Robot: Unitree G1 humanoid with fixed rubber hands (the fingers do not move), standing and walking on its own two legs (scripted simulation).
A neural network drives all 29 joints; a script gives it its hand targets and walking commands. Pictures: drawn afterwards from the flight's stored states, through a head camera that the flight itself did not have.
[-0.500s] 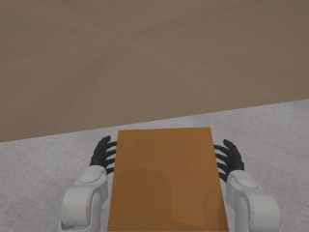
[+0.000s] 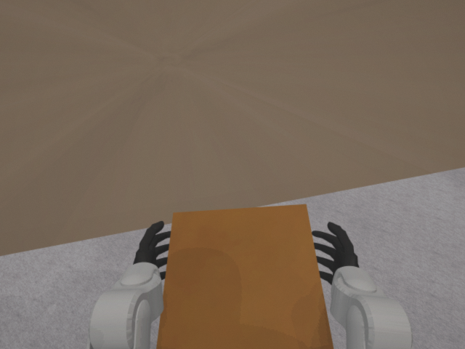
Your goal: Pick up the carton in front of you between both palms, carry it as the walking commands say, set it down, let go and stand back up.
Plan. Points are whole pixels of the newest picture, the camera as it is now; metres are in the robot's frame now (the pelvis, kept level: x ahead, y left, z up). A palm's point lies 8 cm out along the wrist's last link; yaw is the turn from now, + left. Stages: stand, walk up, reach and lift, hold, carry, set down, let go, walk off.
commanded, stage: carry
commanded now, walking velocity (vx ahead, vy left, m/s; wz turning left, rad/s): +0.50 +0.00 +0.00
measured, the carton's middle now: (246, 294) +0.24 -0.01 -0.01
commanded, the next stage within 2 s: none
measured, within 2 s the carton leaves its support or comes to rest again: neither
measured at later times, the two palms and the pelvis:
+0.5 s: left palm (187, 142) +0.54 +0.11 +0.08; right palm (313, 138) +0.57 -0.18 +0.07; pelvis +0.31 -0.05 +0.00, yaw +5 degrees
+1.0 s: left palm (185, 59) +0.92 +0.16 +0.10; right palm (279, 56) +0.92 -0.13 +0.12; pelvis +0.63 +0.02 -0.01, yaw +1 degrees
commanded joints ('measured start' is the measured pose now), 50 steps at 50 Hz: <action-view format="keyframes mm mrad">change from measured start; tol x32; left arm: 1 -386 -889 -544 -100 -207 -64 -150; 37 -343 -711 -502 -246 -242 -31 -128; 50 -771 -682 -454 -151 -267 27 -38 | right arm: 1 -395 851 551 -121 262 -19 171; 50 -690 635 424 -118 285 77 62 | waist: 1 16 113 -203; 17 27 112 -49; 20 50 -309 -308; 50 26 100 -314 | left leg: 1 219 285 -291 -294 -113 58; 15 335 213 -90 -187 231 20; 21 -312 23 -230 846 -310 -61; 34 -420 58 -90 318 78 -68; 43 130 -91 42 35 96 -14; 45 546 276 -501 16 209 144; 50 391 269 -366 -82 566 99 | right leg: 1 -99 -42 18 -157 75 -1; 17 182 83 -204 -628 173 -11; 20 687 -335 615 -907 39 -181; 38 549 -136 -83 -975 593 -87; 43 527 -76 -189 -469 924 -22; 46 -102 142 -15 244 -158 25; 50 -116 -15 86 126 -61 -30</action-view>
